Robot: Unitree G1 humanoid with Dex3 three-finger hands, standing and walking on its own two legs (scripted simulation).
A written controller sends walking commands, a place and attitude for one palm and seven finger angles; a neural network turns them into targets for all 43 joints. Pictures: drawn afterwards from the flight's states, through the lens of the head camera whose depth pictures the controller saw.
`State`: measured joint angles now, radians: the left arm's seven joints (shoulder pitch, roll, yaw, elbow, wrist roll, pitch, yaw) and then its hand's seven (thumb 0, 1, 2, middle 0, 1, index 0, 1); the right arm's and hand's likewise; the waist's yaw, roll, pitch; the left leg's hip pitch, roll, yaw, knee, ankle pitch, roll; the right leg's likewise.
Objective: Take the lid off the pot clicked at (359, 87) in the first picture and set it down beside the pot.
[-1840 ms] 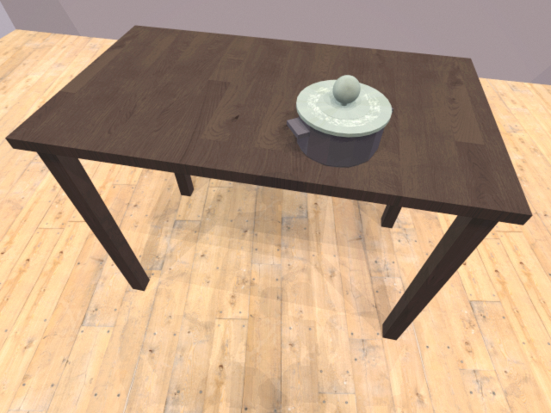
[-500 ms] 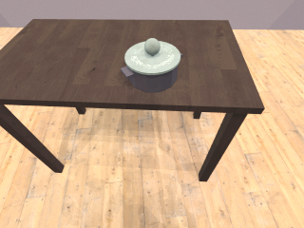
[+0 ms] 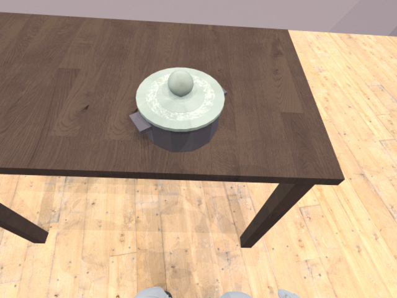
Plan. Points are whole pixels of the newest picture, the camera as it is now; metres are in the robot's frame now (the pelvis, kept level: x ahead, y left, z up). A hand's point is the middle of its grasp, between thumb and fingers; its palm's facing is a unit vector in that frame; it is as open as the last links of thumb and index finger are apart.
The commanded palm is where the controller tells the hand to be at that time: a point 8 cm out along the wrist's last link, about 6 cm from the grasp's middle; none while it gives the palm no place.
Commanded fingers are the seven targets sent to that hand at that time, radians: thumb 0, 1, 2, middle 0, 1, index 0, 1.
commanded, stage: come to a stop and stand still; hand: left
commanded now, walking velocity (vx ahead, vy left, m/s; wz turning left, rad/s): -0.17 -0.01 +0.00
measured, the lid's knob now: (180, 83) +0.50 +0.08 +0.14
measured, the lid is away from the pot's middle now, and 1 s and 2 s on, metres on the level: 0.00 0.00 0.00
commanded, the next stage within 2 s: look again from close up in 0.82 s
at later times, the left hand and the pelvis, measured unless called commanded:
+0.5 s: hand out of the picture +0.05 +0.12 -0.17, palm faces +0.06 -0.98 -0.19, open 7.4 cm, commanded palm none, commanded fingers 0.00 0.90 0.90 -0.20 -0.30 -0.20 -0.30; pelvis -0.01 -0.06 +0.00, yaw +2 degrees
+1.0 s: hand out of the picture -0.02 +0.10 -0.17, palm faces +0.08 -0.98 -0.18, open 7.4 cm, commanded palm none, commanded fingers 0.00 0.90 0.90 -0.20 -0.30 -0.20 -0.30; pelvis +0.00 -0.06 +0.01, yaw +2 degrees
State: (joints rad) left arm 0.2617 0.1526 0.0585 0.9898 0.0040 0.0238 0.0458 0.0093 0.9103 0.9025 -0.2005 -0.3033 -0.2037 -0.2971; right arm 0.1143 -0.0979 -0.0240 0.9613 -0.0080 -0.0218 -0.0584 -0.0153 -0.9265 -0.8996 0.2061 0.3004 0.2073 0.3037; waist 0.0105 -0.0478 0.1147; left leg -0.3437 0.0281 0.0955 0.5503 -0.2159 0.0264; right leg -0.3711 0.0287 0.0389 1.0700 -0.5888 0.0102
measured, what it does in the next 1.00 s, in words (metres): steps on the spot: right foot, then left foot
